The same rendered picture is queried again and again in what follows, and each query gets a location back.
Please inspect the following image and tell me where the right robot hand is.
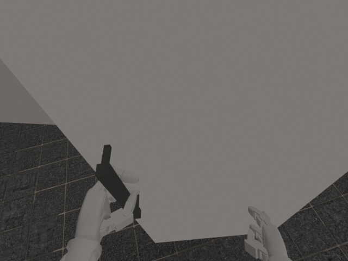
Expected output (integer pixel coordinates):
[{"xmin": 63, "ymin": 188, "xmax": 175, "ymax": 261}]
[{"xmin": 244, "ymin": 206, "xmax": 288, "ymax": 261}]

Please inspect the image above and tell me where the handle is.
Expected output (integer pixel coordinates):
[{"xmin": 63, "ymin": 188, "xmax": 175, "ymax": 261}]
[{"xmin": 95, "ymin": 145, "xmax": 141, "ymax": 219}]

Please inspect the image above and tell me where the robot left forearm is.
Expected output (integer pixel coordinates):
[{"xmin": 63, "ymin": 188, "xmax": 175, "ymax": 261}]
[{"xmin": 60, "ymin": 237, "xmax": 102, "ymax": 261}]

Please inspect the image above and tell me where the fridge door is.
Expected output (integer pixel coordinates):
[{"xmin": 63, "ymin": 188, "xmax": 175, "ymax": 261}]
[{"xmin": 0, "ymin": 0, "xmax": 348, "ymax": 243}]

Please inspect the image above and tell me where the left robot hand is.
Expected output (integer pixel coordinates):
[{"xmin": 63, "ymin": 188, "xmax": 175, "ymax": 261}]
[{"xmin": 75, "ymin": 165, "xmax": 140, "ymax": 243}]

